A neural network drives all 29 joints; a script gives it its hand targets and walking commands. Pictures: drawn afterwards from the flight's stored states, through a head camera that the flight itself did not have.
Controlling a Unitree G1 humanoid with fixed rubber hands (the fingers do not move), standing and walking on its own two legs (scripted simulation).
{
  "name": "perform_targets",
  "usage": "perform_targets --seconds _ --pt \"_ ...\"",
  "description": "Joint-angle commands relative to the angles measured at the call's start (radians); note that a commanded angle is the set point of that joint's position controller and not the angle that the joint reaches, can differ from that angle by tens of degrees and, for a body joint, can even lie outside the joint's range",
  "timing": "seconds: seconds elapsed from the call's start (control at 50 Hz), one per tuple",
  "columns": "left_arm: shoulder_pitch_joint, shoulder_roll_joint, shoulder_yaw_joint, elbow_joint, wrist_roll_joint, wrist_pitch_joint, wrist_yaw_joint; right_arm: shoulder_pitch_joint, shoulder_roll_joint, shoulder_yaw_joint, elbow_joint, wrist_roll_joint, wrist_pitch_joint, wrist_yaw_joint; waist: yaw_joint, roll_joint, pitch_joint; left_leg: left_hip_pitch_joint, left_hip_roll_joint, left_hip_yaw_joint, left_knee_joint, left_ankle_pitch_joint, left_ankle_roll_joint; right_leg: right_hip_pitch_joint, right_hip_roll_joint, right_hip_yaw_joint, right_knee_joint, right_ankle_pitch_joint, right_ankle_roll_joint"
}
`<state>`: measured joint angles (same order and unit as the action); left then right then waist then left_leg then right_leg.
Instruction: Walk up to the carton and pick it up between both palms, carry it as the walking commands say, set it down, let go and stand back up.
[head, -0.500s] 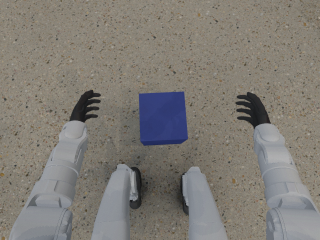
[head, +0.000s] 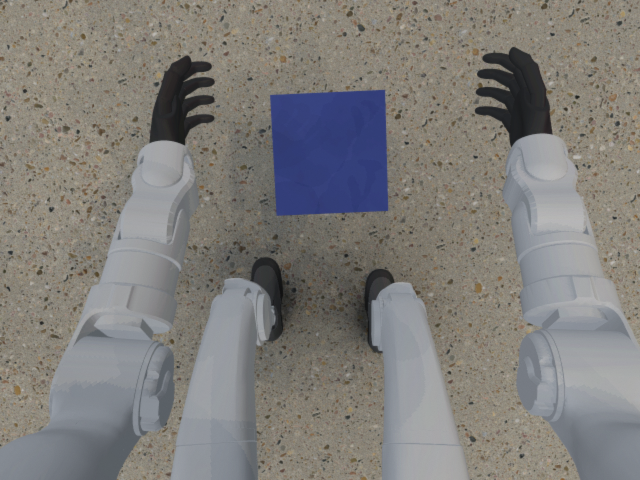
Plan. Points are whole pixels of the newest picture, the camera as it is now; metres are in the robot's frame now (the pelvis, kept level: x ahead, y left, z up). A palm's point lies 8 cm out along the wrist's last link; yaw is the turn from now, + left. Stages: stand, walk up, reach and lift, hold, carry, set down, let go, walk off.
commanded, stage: reach and lift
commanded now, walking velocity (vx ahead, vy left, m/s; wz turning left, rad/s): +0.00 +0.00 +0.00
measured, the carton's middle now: (328, 161) +0.46 -0.01 -0.53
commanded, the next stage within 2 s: none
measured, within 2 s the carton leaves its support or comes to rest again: neither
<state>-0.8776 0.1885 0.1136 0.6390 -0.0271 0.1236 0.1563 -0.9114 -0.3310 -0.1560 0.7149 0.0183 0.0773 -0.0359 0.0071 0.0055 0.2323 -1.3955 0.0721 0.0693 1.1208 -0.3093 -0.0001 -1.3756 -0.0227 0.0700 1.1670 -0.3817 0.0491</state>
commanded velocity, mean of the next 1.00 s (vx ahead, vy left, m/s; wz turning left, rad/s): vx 0.00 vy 0.00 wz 0.00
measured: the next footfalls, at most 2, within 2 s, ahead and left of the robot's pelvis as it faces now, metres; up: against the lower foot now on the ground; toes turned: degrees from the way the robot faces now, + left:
none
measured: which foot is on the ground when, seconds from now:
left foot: down 0.00-1.00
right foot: down 0.00-1.00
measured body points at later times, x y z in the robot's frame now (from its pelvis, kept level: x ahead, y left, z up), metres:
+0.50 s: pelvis -0.07 +0.00 -0.12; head +0.29 +0.01 +0.13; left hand +0.45 +0.16 -0.29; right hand +0.47 -0.17 -0.30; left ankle +0.09 +0.13 -0.62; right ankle +0.07 -0.15 -0.62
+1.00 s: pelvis -0.06 +0.00 -0.22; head +0.32 +0.00 +0.02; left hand +0.48 +0.16 -0.41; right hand +0.48 -0.17 -0.42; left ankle +0.09 +0.13 -0.62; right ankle +0.07 -0.15 -0.62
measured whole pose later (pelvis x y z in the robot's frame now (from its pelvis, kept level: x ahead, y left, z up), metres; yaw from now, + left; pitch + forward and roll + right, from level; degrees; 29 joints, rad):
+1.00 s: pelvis -0.06 +0.00 -0.22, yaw +2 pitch +30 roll -1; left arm -1.38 0.23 0.13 0.94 -0.17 0.12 0.24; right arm -1.37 -0.38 -0.08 1.03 0.14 0.05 -0.13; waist 0.01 0.06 0.52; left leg -2.03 0.05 0.00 1.95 -0.45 0.02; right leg -1.96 -0.02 0.07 2.01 -0.57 0.05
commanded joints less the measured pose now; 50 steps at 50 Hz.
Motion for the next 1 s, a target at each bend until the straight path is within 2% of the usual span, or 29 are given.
perform_targets --seconds 0.0,0.06,0.1,0.14,0.16,0.2,0.22,0.24,0.28,0.3,0.36,0.38,0.4,0.42,0.44,0.46,0.5,0.56,0.6,0.62,0.64,0.66,0.78,0.84,0.88,0.9,0.92,0.94,0.98 --pt "-0.354 0.045 0.137 -0.288 -0.105 -0.058 0.025 -0.362 -0.098 -0.035 -0.237 0.166 -0.054 -0.014 0.010 -0.072 -1.786 0.851 -0.146 -0.112 0.093 0.727 0.001 0.292 0.110 -0.109 -0.012 0.525 -0.043" --pt "-0.380 0.059 0.135 -0.226 -0.101 -0.049 0.034 -0.405 -0.120 -0.049 -0.176 0.152 -0.048 -0.026 -0.008 -0.078 -1.774 0.783 -0.148 -0.106 0.118 0.614 -0.008 0.287 0.109 -0.124 0.033 0.448 -0.042" --pt "-0.423 0.085 0.154 -0.173 -0.092 -0.038 0.041 -0.464 -0.133 -0.047 -0.156 0.160 -0.037 -0.033 -0.006 -0.085 -1.764 0.735 -0.152 -0.091 0.144 0.506 -0.011 0.273 0.109 -0.134 0.063 0.364 -0.039" --pt "-0.455 0.109 0.161 -0.097 -0.085 -0.030 0.049 -0.475 -0.142 -0.052 -0.049 0.147 -0.022 -0.044 -0.015 -0.085 -1.686 0.625 -0.159 -0.077 0.171 0.386 -0.018 0.240 0.108 -0.141 0.103 0.280 -0.036" --pt "-0.459 0.118 0.176 -0.077 -0.073 -0.024 0.053 -0.489 -0.144 -0.051 -0.047 0.150 -0.014 -0.046 -0.007 -0.077 -1.691 0.618 -0.161 -0.073 0.184 0.365 -0.020 0.230 0.109 -0.140 0.117 0.254 -0.035" --pt "-0.511 0.136 0.164 -0.037 -0.078 -0.012 0.058 -0.528 -0.162 -0.061 0.008 0.144 -0.001 -0.055 -0.034 -0.065 -1.654 0.569 -0.164 -0.067 0.221 0.271 -0.025 0.193 0.110 -0.148 0.154 0.175 -0.034" --pt "-0.532 0.133 0.144 -0.020 -0.095 -0.008 0.060 -0.572 -0.166 -0.055 0.000 0.150 0.000 -0.059 -0.047 -0.089 -1.654 0.549 -0.165 -0.073 0.243 0.232 -0.019 0.179 0.110 -0.151 0.172 0.140 -0.032" --pt "-0.539 0.129 0.138 0.019 -0.089 -0.001 0.061 -0.564 -0.170 -0.059 0.050 0.147 0.007 -0.061 -0.050 -0.071 -1.608 0.521 -0.163 -0.077 0.250 0.186 -0.025 0.127 0.109 -0.155 0.192 0.094 -0.034" --pt "-0.582 0.143 0.133 0.014 -0.087 0.000 0.071 -0.612 -0.195 -0.061 0.036 0.156 0.007 -0.074 -0.057 -0.050 -1.637 0.514 -0.167 -0.073 0.283 0.149 -0.028 0.108 0.112 -0.163 0.224 0.061 -0.035" --pt "-0.622 0.146 0.125 -0.019 -0.104 0.000 0.077 -0.648 -0.203 -0.054 0.012 0.160 0.006 -0.079 -0.063 -0.064 -1.699 0.527 -0.168 -0.084 0.307 0.161 -0.026 0.111 0.114 -0.167 0.253 0.070 -0.033" --pt "-0.718 0.190 0.095 -0.062 -0.139 0.014 0.091 -0.757 -0.218 -0.003 -0.058 0.221 0.020 -0.101 -0.049 -0.074 -1.794 0.509 -0.168 -0.076 0.352 0.078 -0.017 0.152 0.112 -0.170 0.299 0.008 -0.034" --pt "-0.723 0.199 0.094 0.014 -0.137 0.027 0.094 -0.751 -0.227 -0.004 0.020 0.222 0.036 -0.106 -0.052 -0.062 -1.699 0.448 -0.165 -0.076 0.357 -0.006 -0.017 0.089 0.105 -0.172 0.306 -0.069 -0.034" --pt "-0.737 0.187 0.069 0.054 -0.142 0.034 0.098 -0.757 -0.237 -0.015 0.081 0.209 0.043 -0.108 -0.074 -0.054 -1.644 0.430 -0.166 -0.086 0.374 -0.039 -0.017 0.038 0.107 -0.176 0.328 -0.090 -0.034" --pt "-0.770 0.206 0.063 -0.025 -0.145 0.030 0.108 -0.795 -0.263 -0.017 0.016 0.214 0.039 -0.117 -0.073 -0.037 -1.702 0.458 -0.168 -0.081 0.398 0.006 -0.022 0.050 0.108 -0.170 0.342 -0.053 -0.038" --pt "-0.813 0.197 0.037 -0.077 -0.165 0.030 0.115 -0.829 -0.290 -0.032 -0.025 0.213 0.035 -0.124 -0.098 -0.032 -1.757 0.480 -0.163 -0.089 0.416 0.003 -0.026 0.036 0.108 -0.179 0.367 -0.045 -0.037" --pt "-0.845 0.233 0.045 -0.133 -0.168 0.026 0.120 -0.850 -0.299 -0.016 -0.076 0.237 0.034 -0.131 -0.086 -0.027 -1.817 0.500 -0.161 -0.084 0.437 0.017 -0.020 0.061 0.108 -0.175 0.381 -0.028 -0.039" --pt "-0.867 0.218 0.008 -0.069 -0.183 0.038 0.125 -0.866 -0.283 0.017 -0.015 0.258 0.045 -0.136 -0.072 -0.013 -1.764 0.452 -0.157 -0.088 0.470 -0.036 -0.019 -0.006 0.098 -0.179 0.425 -0.077 -0.041" --pt "-0.904 0.213 -0.032 -0.092 -0.200 0.043 0.133 -0.881 -0.327 0.009 -0.014 0.262 0.050 -0.140 -0.106 0.020 -1.775 0.470 -0.153 -0.107 0.508 -0.063 -0.021 -0.073 0.088 -0.190 0.467 -0.090 -0.045" --pt "-0.903 0.207 -0.043 -0.026 -0.199 0.048 0.130 -0.860 -0.304 0.030 0.059 0.265 0.057 -0.136 -0.102 0.027 -1.694 0.417 -0.155 -0.095 0.537 -0.091 -0.021 -0.118 0.078 -0.187 0.484 -0.120 -0.044" --pt "-0.879 0.196 -0.048 0.034 -0.200 0.048 0.124 -0.839 -0.300 0.033 0.109 0.262 0.055 -0.130 -0.115 0.023 -1.620 0.378 -0.152 -0.096 0.554 -0.111 -0.018 -0.167 0.075 -0.192 0.500 -0.133 -0.043" --pt "-0.881 0.177 -0.067 0.024 -0.211 0.045 0.119 -0.842 -0.311 0.024 0.109 0.264 0.046 -0.126 -0.134 0.035 -1.631 0.397 -0.151 -0.112 0.559 -0.114 -0.020 -0.179 0.074 -0.194 0.511 -0.128 -0.043" --pt "-0.857 0.178 -0.065 0.062 -0.201 0.039 0.115 -0.819 -0.294 0.021 0.143 0.262 0.039 -0.121 -0.134 0.044 -1.576 0.364 -0.155 -0.106 0.573 -0.113 -0.019 -0.218 0.073 -0.196 0.524 -0.128 -0.039" --pt "-0.785 0.145 -0.068 0.189 -0.199 -0.015 0.092 -0.784 -0.258 0.040 0.197 0.248 -0.020 -0.099 -0.131 0.033 -1.501 0.291 -0.150 -0.101 0.667 0.031 -0.026 -0.297 0.068 -0.196 0.614 -0.045 -0.025" --pt "-0.792 0.158 -0.071 0.113 -0.219 -0.051 0.088 -0.766 -0.259 0.046 0.147 0.255 -0.052 -0.101 -0.132 0.027 -1.591 0.313 -0.149 -0.089 0.722 0.132 -0.037 -0.248 0.069 -0.186 0.652 0.046 -0.026" --pt "-0.776 0.154 -0.080 0.167 -0.228 -0.067 0.080 -0.736 -0.224 0.068 0.208 0.264 -0.063 -0.097 -0.128 0.015 -1.523 0.259 -0.146 -0.089 0.744 0.132 -0.036 -0.288 0.069 -0.181 0.673 0.048 -0.023" --pt "-0.765 0.161 -0.076 0.174 -0.230 -0.073 0.078 -0.746 -0.220 0.079 0.196 0.273 -0.068 -0.098 -0.119 0.005 -1.514 0.250 -0.144 -0.088 0.761 0.142 -0.034 -0.283 0.068 -0.173 0.680 0.059 -0.021" --pt "-0.756 0.158 -0.084 0.196 -0.232 -0.077 0.075 -0.747 -0.230 0.074 0.207 0.266 -0.074 -0.100 -0.128 0.000 -1.505 0.225 -0.141 -0.087 0.776 0.146 -0.038 -0.277 0.065 -0.175 0.696 0.070 -0.019" --pt "-0.758 0.167 -0.087 0.158 -0.239 -0.090 0.075 -0.745 -0.224 0.075 0.183 0.268 -0.081 -0.103 -0.119 -0.004 -1.532 0.227 -0.142 -0.089 0.786 0.170 -0.036 -0.270 0.069 -0.168 0.707 0.088 -0.019" --pt "-0.722 0.143 -0.089 0.251 -0.251 -0.104 0.067 -0.712 -0.220 0.078 0.242 0.258 -0.093 -0.100 -0.133 -0.028 -1.461 0.157 -0.136 -0.087 0.815 0.181 -0.037 -0.297 0.071 -0.165 0.734 0.102 -0.017"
